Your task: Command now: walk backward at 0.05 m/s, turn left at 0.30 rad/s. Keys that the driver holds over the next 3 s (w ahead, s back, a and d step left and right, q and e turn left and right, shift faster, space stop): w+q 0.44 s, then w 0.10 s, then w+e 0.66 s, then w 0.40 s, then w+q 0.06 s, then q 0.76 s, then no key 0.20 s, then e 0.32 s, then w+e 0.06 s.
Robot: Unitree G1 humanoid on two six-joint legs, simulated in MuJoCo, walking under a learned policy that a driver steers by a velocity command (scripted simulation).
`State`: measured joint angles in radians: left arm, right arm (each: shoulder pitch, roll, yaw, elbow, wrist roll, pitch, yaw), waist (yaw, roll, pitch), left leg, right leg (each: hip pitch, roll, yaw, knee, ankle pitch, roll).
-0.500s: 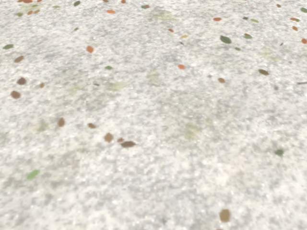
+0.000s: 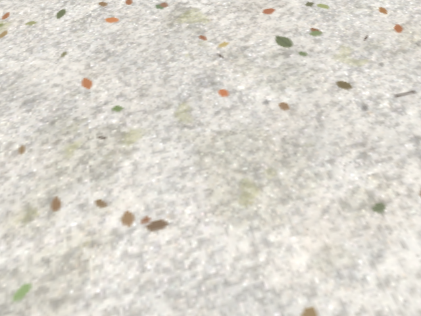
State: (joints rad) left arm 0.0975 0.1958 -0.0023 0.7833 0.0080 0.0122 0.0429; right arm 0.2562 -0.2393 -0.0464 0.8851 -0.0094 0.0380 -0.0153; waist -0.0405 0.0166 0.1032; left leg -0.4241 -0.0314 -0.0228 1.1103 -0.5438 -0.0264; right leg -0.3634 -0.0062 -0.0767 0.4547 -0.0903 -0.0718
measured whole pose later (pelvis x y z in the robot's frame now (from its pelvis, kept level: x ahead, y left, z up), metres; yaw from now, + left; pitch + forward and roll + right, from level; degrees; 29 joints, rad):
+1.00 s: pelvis +0.31 +0.05 +0.01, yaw +9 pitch +1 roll +0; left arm 0.40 0.23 0.05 0.93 0.00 -0.06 -0.01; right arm 0.14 -0.25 -0.03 0.80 -0.05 -0.05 0.03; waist 0.03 0.04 0.04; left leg -0.61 0.08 -0.04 0.95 -0.19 -0.02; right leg -0.09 0.13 0.06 0.29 -0.20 -0.12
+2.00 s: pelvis +0.78 +0.05 +0.01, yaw +5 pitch +0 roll +1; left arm 0.25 0.22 0.03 0.85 0.02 -0.05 0.03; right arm 0.22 -0.27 -0.08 0.88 -0.02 0.02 0.01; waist -0.01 0.04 0.08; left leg -0.55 0.02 0.02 1.01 -0.29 0.00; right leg -0.20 -0.03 -0.19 0.38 -0.19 -0.06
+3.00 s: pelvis +0.82 +0.05 +0.00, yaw +16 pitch +1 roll +0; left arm 0.21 0.28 0.06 0.82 0.01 0.03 0.00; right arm 0.18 -0.28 -0.05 0.85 -0.01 0.01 -0.05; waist 0.01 -0.01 0.02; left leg -0.18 -0.05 -0.04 0.49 -0.38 0.03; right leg -0.29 0.09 0.13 0.52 -0.24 -0.05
